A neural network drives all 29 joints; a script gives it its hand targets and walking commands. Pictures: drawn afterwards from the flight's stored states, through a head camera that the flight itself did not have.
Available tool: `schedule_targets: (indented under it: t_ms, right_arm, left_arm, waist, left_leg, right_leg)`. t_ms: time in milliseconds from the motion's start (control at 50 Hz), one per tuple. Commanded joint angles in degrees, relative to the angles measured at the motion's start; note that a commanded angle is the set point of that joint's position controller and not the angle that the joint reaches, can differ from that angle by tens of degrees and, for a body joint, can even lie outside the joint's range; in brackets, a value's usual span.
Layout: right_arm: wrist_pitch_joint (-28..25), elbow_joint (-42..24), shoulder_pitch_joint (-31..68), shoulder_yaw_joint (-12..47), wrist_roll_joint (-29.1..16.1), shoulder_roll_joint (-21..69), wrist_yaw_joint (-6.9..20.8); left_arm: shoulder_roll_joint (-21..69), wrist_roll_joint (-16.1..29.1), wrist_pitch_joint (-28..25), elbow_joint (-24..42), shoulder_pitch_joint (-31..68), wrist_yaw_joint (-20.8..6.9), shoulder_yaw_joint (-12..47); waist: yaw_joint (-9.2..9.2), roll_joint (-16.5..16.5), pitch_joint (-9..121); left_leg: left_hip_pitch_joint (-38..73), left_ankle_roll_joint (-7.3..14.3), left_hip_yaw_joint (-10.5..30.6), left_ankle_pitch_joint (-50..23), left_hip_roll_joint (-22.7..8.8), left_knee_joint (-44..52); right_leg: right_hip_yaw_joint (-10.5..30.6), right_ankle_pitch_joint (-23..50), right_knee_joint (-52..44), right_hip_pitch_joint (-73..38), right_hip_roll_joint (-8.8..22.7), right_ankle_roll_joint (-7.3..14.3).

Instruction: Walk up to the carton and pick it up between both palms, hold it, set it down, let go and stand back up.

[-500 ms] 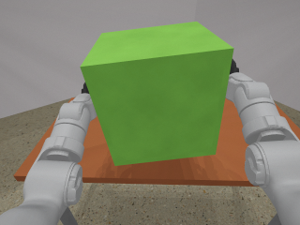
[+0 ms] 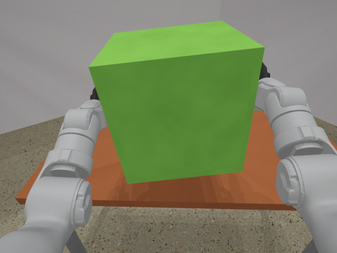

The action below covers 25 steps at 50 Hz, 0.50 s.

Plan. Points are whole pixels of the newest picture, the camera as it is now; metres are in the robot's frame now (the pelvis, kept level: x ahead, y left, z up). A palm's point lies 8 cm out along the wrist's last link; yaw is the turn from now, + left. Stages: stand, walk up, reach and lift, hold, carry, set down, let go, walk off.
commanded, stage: hold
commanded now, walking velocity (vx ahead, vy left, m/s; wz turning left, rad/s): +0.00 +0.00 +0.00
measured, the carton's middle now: (176, 99) +0.44 +0.02 +0.23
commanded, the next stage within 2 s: none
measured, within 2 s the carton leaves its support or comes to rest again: neither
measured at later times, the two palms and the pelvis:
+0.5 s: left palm (96, 101) +0.37 +0.20 +0.26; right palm (267, 74) +0.39 -0.17 +0.32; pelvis +0.00 +0.00 +0.00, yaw +0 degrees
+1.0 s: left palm (96, 100) +0.37 +0.19 +0.27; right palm (270, 74) +0.39 -0.17 +0.32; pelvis +0.00 +0.00 +0.00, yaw +0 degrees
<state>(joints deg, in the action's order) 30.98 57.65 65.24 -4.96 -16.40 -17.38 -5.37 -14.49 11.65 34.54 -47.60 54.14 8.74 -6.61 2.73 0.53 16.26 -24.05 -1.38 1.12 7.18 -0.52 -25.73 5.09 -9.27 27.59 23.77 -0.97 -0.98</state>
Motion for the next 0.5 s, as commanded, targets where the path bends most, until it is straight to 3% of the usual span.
schedule_targets:
  t_ms: [0,20,40,60,100,120,140,160,180,200,220,240,260,280,300,320,340,360,380,400,420,440,480]
  right_arm:
    - [1.5,-24.26,49.79,11.44,-12.37,42.61,7.43]
    - [2.02,-23.85,49.26,11.23,-12.82,43.38,7.51]
    - [2.22,-24.29,50.64,10.85,-12.28,43.09,7.38]
    - [2.54,-24.72,50.52,10.49,-12.91,42.0,7.08]
    - [3.46,-20.58,49.19,8.95,-11.84,41.12,7.12]
    - [3.86,-20.64,49.4,9.25,-11.48,42.08,7.21]
    - [3.9,-23.0,50.32,10.1,-11.92,41.8,7.08]
    - [4.38,-19.01,47.94,8.58,-11.61,40.12,7.07]
    - [4.89,-18.33,48.51,8.86,-11.0,40.51,6.96]
    - [4.49,-20.17,50.82,9.85,-11.68,41.86,7.1]
    - [4.87,-19.78,49.71,9.35,-11.68,41.49,7.03]
    - [5.32,-16.78,50.11,7.58,-10.42,40.78,6.98]
    - [5.45,-13.26,49.24,5.71,-9.82,39.84,7.28]
    - [5.36,-15.74,50.42,7.45,-9.9,42.07,7.25]
    - [5.58,-14.37,51.17,6.61,-8.88,40.76,7.1]
    - [5.23,-15.01,50.78,6.71,-9.8,40.64,7.24]
    - [5.32,-15.6,51.25,7.05,-10.42,40.94,7.14]
    - [5.99,-13.4,49.26,6.49,-10.14,40.29,7.3]
    - [5.69,-13.62,49.06,7.19,-11.03,41.12,7.59]
    - [5.96,-15.59,49.67,8.59,-11.24,41.38,7.42]
    - [6.65,-14.55,47.67,8.29,-11.4,40.92,7.07]
    - [6.58,-12.07,48.65,7.78,-10.94,41.0,7.36]
    - [6.05,-16.35,50.56,8.16,-11.77,41.56,7.14]
  left_arm:
    - [36.77,5.91,-1.89,31.18,64.75,-12.79,10.4]
    - [36.73,5.82,-1.9,33.67,67.06,-12.71,10.73]
    - [37.06,5.44,-1.35,31.2,65.68,-12.59,10.91]
    - [37.03,6.76,-1.06,30.1,67.24,-12.73,12.16]
    - [36.34,5.58,-0.46,28.91,66.39,-12.93,10.39]
    - [35.69,6.33,-0.5,29.59,67.61,-13.15,10.28]
    - [35.44,5.84,-0.16,27.86,66.15,-13.29,9.81]
    - [34.98,4.55,0.3,26.63,65.36,-13.44,8.34]
    - [33.84,3.63,0.87,22.06,63.12,-14.07,6.25]
    - [33.75,4.56,0.35,25.7,66.25,-13.83,6.92]
    - [34.62,4.46,0.45,26.59,65.63,-13.76,7.47]
    - [34.55,3.61,0.95,22.88,65.75,-14.26,5.85]
    - [34.29,2.99,0.81,22.78,67.51,-14.23,6.09]
    - [33.48,3.64,0.37,24.56,67.59,-14.41,5.76]
    - [32.53,3.09,0.81,20.08,66.0,-14.96,4.82]
    - [33.96,4.18,0.3,24.2,67.37,-14.59,6.89]
    - [34.65,3.94,0.56,23.81,67.39,-14.68,6.49]
    - [34.17,2.81,0.89,23.87,67.81,-14.83,5.35]
    - [34.26,3.18,0.67,26.91,68.75,-14.49,6.32]
    - [34.1,3.4,1.03,25.92,66.54,-14.54,5.55]
    - [32.58,3.09,1.19,27.56,66.48,-14.52,5.12]
    - [32.83,3.3,1.07,27.61,69.49,-14.54,5.4]
    - [34.38,4.07,1.24,28.78,67.98,-14.6,7.26]
  waist:
    - [-7.45,0.86,30.39]
    - [-7.86,2.3,31.76]
    - [-7.83,1.29,29.56]
    - [-8.93,2.23,29.0]
    - [-8.96,2.36,26.95]
    - [-9.19,0.79,26.39]
    - [-8.09,0.06,25.89]
    - [-8.68,1.23,22.94]
    - [-7.56,-0.89,20.33]
    - [-6.96,-0.48,23.71]
    - [-8.0,-0.31,22.59]
    - [-7.91,-0.61,19.74]
    - [-9.36,2.05,18.5]
    - [-8.09,0.19,20.02]
    - [-8.03,-1.41,18.3]
    - [-8.59,1.26,21.89]
    - [-8.0,0.83,20.96]
    - [-8.74,1.66,19.25]
    - [-8.15,3.16,22.6]
    - [-7.54,0.45,22.1]
    - [-7.89,0.62,21.17]
    - [-7.58,1.55,21.07]
    - [-8.14,1.03,23.37]
  left_leg:
    - [14.85,-0.52,1.87,-2.34,3.55,6.04]
    - [15.18,-0.92,1.89,-1.16,3.5,6.11]
    - [13.48,-0.67,2.05,-0.29,3.7,6.12]
    - [13.14,-0.93,1.75,1.01,3.8,6.26]
    - [13.02,-0.65,2.14,3.41,3.34,6.87]
    - [12.77,0.07,1.74,4.16,3.34,6.87]
    - [12.03,0.2,1.64,3.65,3.3,7.12]
    - [12.07,-0.02,1.76,4.2,3.09,7.56]
    - [10.35,0.78,1.14,6.66,3.79,7.78]
    - [11.27,0.85,1.35,4.75,3.53,7.48]
    - [11.31,0.69,1.48,4.71,3.53,7.66]
    - [9.95,1.11,1.49,8.12,3.19,8.17]
    - [10.1,0.59,1.61,9.84,3.03,9.08]
    - [9.74,1.33,1.17,8.58,3.02,8.52]
    - [9.15,2.04,1.04,10.51,3.23,8.45]
    - [9.53,1.12,1.7,8.66,2.74,8.81]
    - [9.5,1.08,1.53,8.2,2.75,8.72]
    - [9.82,0.96,1.81,9.35,2.48,9.53]
    - [9.9,0.47,1.25,7.82,2.91,8.78]
    - [10.25,0.99,1.51,6.2,2.77,8.68]
    - [10.41,0.93,1.76,5.14,2.94,8.76]
    - [9.18,0.75,1.34,8.48,2.9,9.08]
    - [10.16,0.56,1.64,5.21,2.93,8.31]
  right_leg:
    - [-2.95,11.52,-9.08,-22.59,-3.61,-0.21]
    - [-3.16,10.86,-8.65,-23.01,-3.7,0.1]
    - [-2.85,10.4,-8.94,-22.76,-3.83,-0.1]
    - [-2.64,9.45,-9.34,-22.2,-3.45,0.05]
    - [-2.71,6.48,-9.78,-20.49,-3.52,0.42]
    - [-2.91,4.67,-10.04,-19.71,-3.38,0.27]
    - [-2.35,4.68,-10.22,-20.3,-3.5,0.12]
    - [-2.85,4.74,-10.16,-19.84,-3.5,0.69]
    - [-2.61,1.64,-11.29,-19.13,-3.36,0.29]
    - [-3.05,2.57,-10.54,-20.13,-3.37,0.23]
    - [-3.16,3.54,-10.44,-20.03,-3.6,0.32]
    - [-3.01,-0.17,-10.92,-18.89,-3.53,0.59]
    - [-3.11,-2.33,-10.98,-17.25,-3.47,0.63]
    - [-2.81,-1.0,-10.8,-18.66,-3.21,0.64]
    - [-2.41,-3.83,-11.88,-17.66,-3.13,0.98]
    - [-2.91,-0.63,-10.63,-19.26,-3.7,1.04]
    - [-2.33,0.46,-10.47,-19.34,-3.63,1.1]
    - [-2.56,-0.36,-10.64,-19.55,-3.55,0.96]
    - [-2.63,1.33,-10.09,-20.64,-3.41,0.99]
    - [-2.94,2.85,-10.13,-21.16,-3.74,0.64]
    - [-2.45,4.14,-10.24,-22.2,-3.44,0.65]
    - [-2.4,0.85,-10.24,-20.97,-3.28,0.71]
    - [-2.25,4.28,-9.94,-21.81,-3.31,0.79]
